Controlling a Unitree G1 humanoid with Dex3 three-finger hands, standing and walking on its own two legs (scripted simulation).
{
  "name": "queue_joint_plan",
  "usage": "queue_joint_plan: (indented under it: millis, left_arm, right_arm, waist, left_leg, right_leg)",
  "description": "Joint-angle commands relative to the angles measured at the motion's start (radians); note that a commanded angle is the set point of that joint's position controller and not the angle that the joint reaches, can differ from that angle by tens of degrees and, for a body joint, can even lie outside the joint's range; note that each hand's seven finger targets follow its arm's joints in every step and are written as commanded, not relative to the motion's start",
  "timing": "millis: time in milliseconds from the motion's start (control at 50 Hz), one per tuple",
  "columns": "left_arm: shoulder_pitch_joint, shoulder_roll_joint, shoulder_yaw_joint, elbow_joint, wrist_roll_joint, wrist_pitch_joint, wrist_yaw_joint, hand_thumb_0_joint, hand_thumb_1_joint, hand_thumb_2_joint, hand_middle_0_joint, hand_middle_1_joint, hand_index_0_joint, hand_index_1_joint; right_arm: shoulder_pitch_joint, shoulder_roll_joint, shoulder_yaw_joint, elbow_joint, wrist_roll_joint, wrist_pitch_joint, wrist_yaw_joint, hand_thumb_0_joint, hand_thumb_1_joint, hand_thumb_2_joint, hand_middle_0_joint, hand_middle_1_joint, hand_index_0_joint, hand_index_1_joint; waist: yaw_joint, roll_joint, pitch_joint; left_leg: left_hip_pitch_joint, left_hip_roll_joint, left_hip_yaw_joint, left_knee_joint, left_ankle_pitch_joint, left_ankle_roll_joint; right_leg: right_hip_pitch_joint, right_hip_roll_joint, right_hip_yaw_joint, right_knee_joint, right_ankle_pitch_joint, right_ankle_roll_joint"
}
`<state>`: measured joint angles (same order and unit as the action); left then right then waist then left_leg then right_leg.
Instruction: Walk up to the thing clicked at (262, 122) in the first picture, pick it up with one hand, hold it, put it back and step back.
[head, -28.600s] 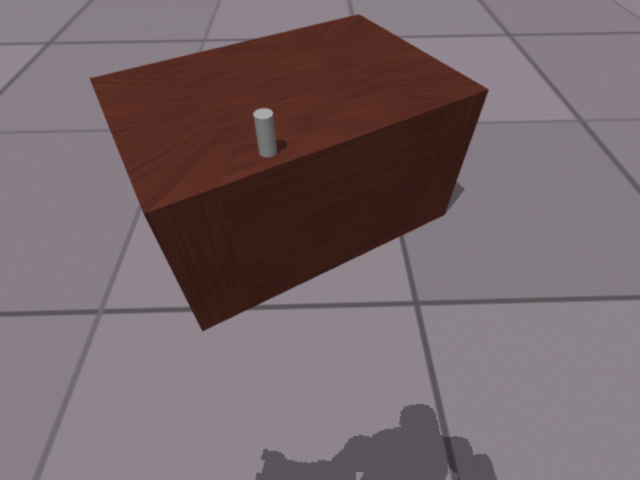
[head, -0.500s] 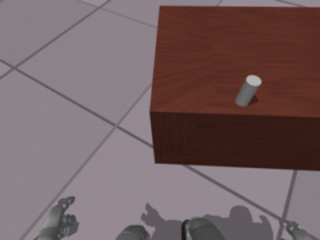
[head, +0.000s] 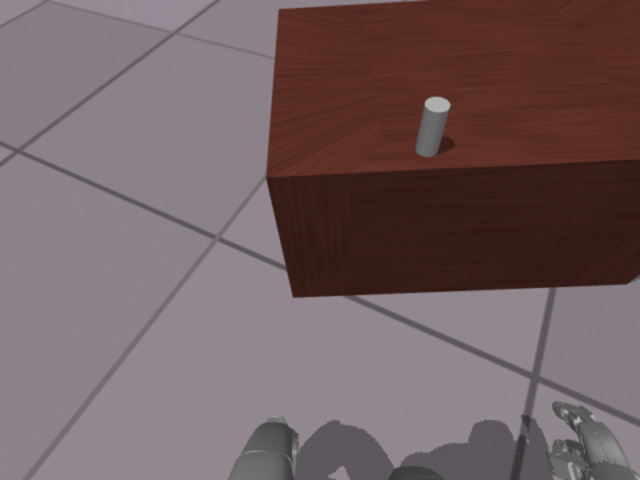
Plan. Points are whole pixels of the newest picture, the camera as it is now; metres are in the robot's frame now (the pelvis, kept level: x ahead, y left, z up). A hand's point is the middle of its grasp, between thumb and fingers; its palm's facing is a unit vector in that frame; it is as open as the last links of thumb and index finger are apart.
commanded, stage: step back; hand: right
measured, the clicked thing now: (431, 128) +0.77 -0.20 -0.09
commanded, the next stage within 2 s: stand in 1.90 s
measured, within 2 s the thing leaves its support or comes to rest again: neither
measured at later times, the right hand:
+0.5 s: hand out of the picture -0.03 -0.29 -0.12, palm faces -0.13 +0.89 -0.43, open 7.4 cm
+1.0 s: hand out of the picture -0.18 -0.34 -0.16, palm faces -0.19 +0.92 -0.34, open 7.4 cm
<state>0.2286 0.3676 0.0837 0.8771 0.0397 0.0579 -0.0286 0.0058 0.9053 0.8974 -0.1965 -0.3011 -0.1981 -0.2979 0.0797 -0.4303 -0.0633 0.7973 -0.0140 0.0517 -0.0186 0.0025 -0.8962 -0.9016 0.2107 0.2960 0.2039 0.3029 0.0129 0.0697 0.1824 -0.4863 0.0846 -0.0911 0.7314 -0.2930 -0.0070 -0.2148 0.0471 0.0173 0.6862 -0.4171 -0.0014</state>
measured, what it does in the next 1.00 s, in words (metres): walks backwards: left foot, then right foot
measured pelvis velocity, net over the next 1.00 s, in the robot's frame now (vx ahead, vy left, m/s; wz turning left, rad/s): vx -0.29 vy -0.08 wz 0.14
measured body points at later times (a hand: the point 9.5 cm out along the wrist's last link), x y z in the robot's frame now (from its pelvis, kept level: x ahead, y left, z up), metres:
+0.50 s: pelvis -0.14 -0.03 +0.01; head -0.09 -0.01 +0.46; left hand -0.04 +0.28 -0.11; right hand -0.03 -0.34 -0.09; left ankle -0.11 +0.09 -0.71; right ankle -0.16 -0.18 -0.63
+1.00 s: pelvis -0.29 -0.08 +0.01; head -0.25 -0.10 +0.45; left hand -0.26 +0.26 -0.09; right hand -0.17 -0.38 -0.13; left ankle -0.31 +0.05 -0.71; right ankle -0.25 -0.20 -0.71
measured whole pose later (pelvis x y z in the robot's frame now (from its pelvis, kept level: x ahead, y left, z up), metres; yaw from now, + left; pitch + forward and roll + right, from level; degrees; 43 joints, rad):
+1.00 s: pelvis -0.29 -0.08 +0.01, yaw +8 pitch -2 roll +0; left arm 0.21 0.40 0.07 0.88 0.05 -0.01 0.01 0.01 0.90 0.90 -0.20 -0.30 -0.20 -0.30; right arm 0.20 -0.40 -0.05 0.94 -0.03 0.06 0.01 0.01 -0.90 -0.90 0.21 0.30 0.20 0.30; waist 0.03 0.05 0.12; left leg -0.29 -0.01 -0.06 0.72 -0.50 -0.01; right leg -0.32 -0.05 -0.05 0.71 -0.35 -0.01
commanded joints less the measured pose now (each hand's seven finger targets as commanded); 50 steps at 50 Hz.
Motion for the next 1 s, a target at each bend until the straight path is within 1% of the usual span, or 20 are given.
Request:
queue_joint_plan:
  millis: [0, 60, 140, 220, 280, 300, 340, 360, 440, 560, 620, 640, 660, 680, 700, 760, 780, 880, 940, 980]
  left_arm:
    - [-0.086, 0.382, 0.094, -0.157, 0.014, -0.025, 0.028, 0.0, 0.9, 0.9, -0.2, -0.3, -0.2, -0.3]
    - [-0.165, 0.24, 0.067, -0.159, 0.004, -0.03, 0.04, 0.0, 0.9, 0.9, -0.2, -0.3, -0.2, -0.3]
    - [-0.022, 0.226, 0.063, -0.166, 0.011, -0.031, 0.057, 0.0, 0.9, 0.9, -0.2, -0.3, -0.2, -0.3]
    - [-0.031, 0.231, 0.064, -0.189, -0.003, -0.018, 0.069, 0.0, 0.9, 0.9, -0.2, -0.3, -0.2, -0.3]
    - [-0.084, 0.23, 0.049, -0.207, -0.018, 0.001, 0.057, 0.0, 0.9, 0.9, -0.2, -0.3, -0.2, -0.3]
    - [-0.081, 0.205, 0.038, -0.217, -0.018, 0.004, 0.052, 0.0, 0.9, 0.9, -0.2, -0.3, -0.2, -0.3]
    - [-0.143, 0.201, 0.044, -0.228, -0.032, 0.006, 0.058, 0.0, 0.9, 0.9, -0.2, -0.3, -0.2, -0.3]
    - [-0.152, 0.235, 0.054, -0.213, -0.022, 0.008, 0.061, 0.0, 0.9, 0.9, -0.2, -0.3, -0.2, -0.3]
    - [-0.049, 0.212, 0.055, -0.141, -0.032, 0.006, 0.043, 0.0, 0.9, 0.9, -0.2, -0.3, -0.2, -0.3]
    - [-0.029, 0.173, 0.027, -0.11, -0.025, -0.034, 0.048, 0.0, 0.9, 0.9, -0.2, -0.3, -0.2, -0.3]
    - [0.067, 0.175, 0.028, -0.034, -0.019, -0.054, 0.056, 0.0, 0.9, 0.9, -0.2, -0.3, -0.2, -0.3]
    - [0.06, 0.218, 0.04, -0.021, -0.007, -0.059, 0.056, 0.0, 0.9, 0.9, -0.2, -0.3, -0.2, -0.3]
    - [0.069, 0.3, 0.065, -0.023, 0.009, -0.063, 0.057, 0.0, 0.9, 0.9, -0.2, -0.3, -0.2, -0.3]
    - [0.0, 0.415, 0.092, -0.059, 0.012, -0.054, 0.058, 0.0, 0.9, 0.9, -0.2, -0.3, -0.2, -0.3]
    - [-0.061, 0.436, 0.091, -0.089, 0.01, -0.059, 0.064, 0.0, 0.9, 0.9, -0.2, -0.3, -0.2, -0.3]
    - [-0.166, 0.267, 0.045, -0.085, -0.001, -0.073, 0.07, 0.0, 0.9, 0.9, -0.2, -0.3, -0.2, -0.3]
    - [-0.118, 0.247, 0.047, -0.07, -0.001, -0.076, 0.069, 0.0, 0.9, 0.9, -0.2, -0.3, -0.2, -0.3]
    - [0.037, 0.272, 0.063, -0.042, 0.009, -0.085, 0.067, 0.0, 0.9, 0.9, -0.2, -0.3, -0.2, -0.3]
    - [-0.027, 0.306, 0.064, -0.06, 0.002, -0.077, 0.058, 0.0, 0.9, 0.9, -0.2, -0.3, -0.2, -0.3]
    - [-0.046, 0.284, 0.041, -0.062, -0.004, -0.069, 0.051, 0.0, 0.9, 0.9, -0.2, -0.3, -0.2, -0.3]
  right_arm:
    - [0.005, -0.209, -0.067, -0.068, 0.008, -0.02, -0.033, 0.0, -0.9, -0.9, 0.2, 0.3, 0.2, 0.3]
    - [0.114, -0.137, -0.031, -0.014, 0.016, -0.03, -0.029, 0.0, -0.9, -0.9, 0.2, 0.3, 0.2, 0.3]
    - [0.08, -0.123, -0.018, -0.036, 0.006, -0.047, -0.032, 0.0, -0.9, -0.9, 0.2, 0.3, 0.2, 0.3]
    - [0.129, -0.12, -0.024, -0.03, -0.011, -0.06, -0.027, 0.0, -0.9, -0.9, 0.2, 0.3, 0.2, 0.3]
    - [0.217, -0.128, -0.04, 0.018, -0.012, -0.06, -0.02, 0.0, -0.9, -0.9, 0.2, 0.3, 0.2, 0.3]
    - [0.211, -0.177, -0.056, 0.014, -0.019, -0.058, -0.02, 0.0, -0.9, -0.9, 0.2, 0.3, 0.2, 0.3]
    - [0.146, -0.341, -0.078, -0.021, -0.024, -0.05, -0.013, 0.0, -0.9, -0.9, 0.2, 0.3, 0.2, 0.3]
    - [0.09, -0.346, -0.085, -0.032, -0.026, -0.057, -0.021, 0.0, -0.9, -0.9, 0.2, 0.3, 0.2, 0.3]
    - [0.014, -0.195, -0.042, -0.049, -0.029, -0.052, -0.024, 0.0, -0.9, -0.9, 0.2, 0.3, 0.2, 0.3]
    - [0.068, -0.196, -0.047, -0.038, -0.026, -0.02, -0.007, 0.0, -0.9, -0.9, 0.2, 0.3, 0.2, 0.3]
    - [0.019, -0.218, -0.047, -0.038, -0.008, 0.007, 0.003, 0.0, -0.9, -0.9, 0.2, 0.3, 0.2, 0.3]
    - [0.019, -0.182, -0.035, -0.043, -0.002, 0.009, 0.006, 0.0, -0.9, -0.9, 0.2, 0.3, 0.2, 0.3]
    - [0.009, -0.128, -0.019, -0.063, 0.001, 0.003, 0.006, 0.0, -0.9, -0.9, 0.2, 0.3, 0.2, 0.3]
    - [-0.033, -0.119, -0.026, -0.09, 0.0, 0.004, -0.007, 0.0, -0.9, -0.9, 0.2, 0.3, 0.2, 0.3]
    - [-0.041, -0.17, -0.054, -0.077, -0.003, 0.01, -0.016, 0.0, -0.9, -0.9, 0.2, 0.3, 0.2, 0.3]
    - [0.048, -0.164, -0.039, 0.006, 0.006, 0.001, -0.001, 0.0, -0.9, -0.9, 0.2, 0.3, 0.2, 0.3]
    - [0.07, -0.13, -0.025, 0.012, 0.008, -0.007, -0.004, 0.0, -0.9, -0.9, 0.2, 0.3, 0.2, 0.3]
    - [-0.006, -0.123, -0.023, 0.001, -0.014, -0.027, 0.005, 0.0, -0.9, -0.9, 0.2, 0.3, 0.2, 0.3]
    - [0.04, -0.143, -0.039, 0.035, -0.022, -0.04, 0.019, 0.0, -0.9, -0.9, 0.2, 0.3, 0.2, 0.3]
    - [0.113, -0.139, -0.05, 0.086, -0.025, -0.047, 0.025, 0.0, -0.9, -0.9, 0.2, 0.3, 0.2, 0.3]
  waist:
    - [0.028, -0.333, -0.038]
    - [-0.054, -0.25, -0.106]
    - [0.043, -0.272, -0.182]
    - [0.041, -0.269, -0.273]
    - [-0.004, -0.203, -0.298]
    - [0.006, -0.112, -0.3]
    - [-0.034, 0.164, -0.258]
    - [-0.028, 0.157, -0.21]
    - [0.039, 0.026, -0.182]
    - [-0.019, 0.173, -0.253]
    - [0.022, 0.152, -0.33]
    - [0.013, 0.091, -0.311]
    - [0.023, -0.127, -0.269]
    - [0.061, -0.304, -0.211]
    - [0.069, -0.316, -0.123]
    - [-0.047, -0.131, -0.109]
    - [-0.034, -0.169, -0.156]
    - [0.08, -0.249, -0.193]
    - [0.042, -0.301, -0.193]
    - [0.003, -0.246, -0.194]
  left_leg:
    - [0.023, -0.129, -0.086, 0.453, -0.278, -0.003]
    - [-0.04, -0.207, -0.061, 0.475, -0.147, 0.008]
    - [-0.091, -0.176, -0.007, 0.301, -0.202, -0.015]
    - [0.008, -0.098, 0.045, -0.008, -0.205, -0.001]
    - [0.231, -0.118, 0.106, -0.34, 0.139, 0.024]
    - [0.322, -0.023, -0.045, -0.315, 0.252, 0.067]
    - [0.204, 0.325, -0.436, -0.375, 0.403, 0.321]
    - [0.086, 0.376, -0.507, -0.4, 0.36, 0.366]
    - [0.146, 0.165, -0.123, -0.311, 0.418, 0.24]
    - [0.422, 0.147, -0.101, -0.217, 0.428, 0.238]
    - [0.346, 0.098, -0.034, -0.097, 0.359, 0.174]
    - [0.211, 0.047, -0.012, -0.05, 0.22, 0.13]
    - [-0.028, -0.069, 0.002, 0.076, -0.028, 0.069]
    - [-0.09, -0.171, -0.029, 0.257, -0.298, 0.012]
    - [-0.033, -0.108, -0.126, 0.417, -0.322, -0.006]
    - [-0.045, -0.18, -0.103, 0.461, -0.163, 0.006]
    - [-0.056, -0.187, -0.073, 0.429, -0.142, 0.004]
    - [-0.077, -0.107, -0.005, 0.119, -0.216, -0.022]
    - [0.133, -0.079, 0.061, -0.104, -0.247, -0.005]
    - [0.346, -0.127, 0.104, -0.31, -0.082, 0.018]
  right_leg:
    - [-0.382, -0.45, 0.535, -0.473, -0.036, -0.277]
    - [-0.122, -0.209, 0.127, -0.265, 0.421, -0.134]
    - [0.135, -0.247, 0.158, -0.186, 0.613, -0.187]
    - [0.245, -0.315, 0.196, -0.091, 0.74, -0.208]
    - [0.117, -0.25, 0.132, 0.017, 0.592, -0.137]
    - [-0.037, -0.203, 0.117, 0.058, 0.422, -0.093]
    - [-0.206, 0.006, 0.047, 0.39, -0.236, -0.017]
    - [-0.16, -0.022, 0.146, 0.536, -0.253, -0.014]
    - [-0.21, 0.05, 0.147, 0.601, -0.102, -0.016]
    - [-0.185, -0.035, 0.026, 0.042, -0.102, 0.028]
    - [0.025, -0.015, -0.068, -0.336, 0.17, 0.011]
    - [0.1, -0.05, 0.015, -0.324, 0.212, -0.009]
    - [0.139, -0.197, 0.275, -0.321, 0.168, -0.059]
    - [-0.065, -0.44, 0.506, -0.384, 0.126, -0.236]
    - [-0.27, -0.526, 0.63, -0.436, 0.082, -0.313]
    - [-0.105, -0.278, 0.163, -0.224, 0.493, -0.169]
    - [-0.021, -0.227, 0.114, -0.189, 0.55, -0.138]
    - [0.192, -0.274, 0.21, -0.207, 0.287, -0.183]
    - [0.023, -0.33, 0.253, -0.256, 0.054, -0.201]
    - [-0.1, -0.274, 0.184, -0.194, 0.023, -0.145]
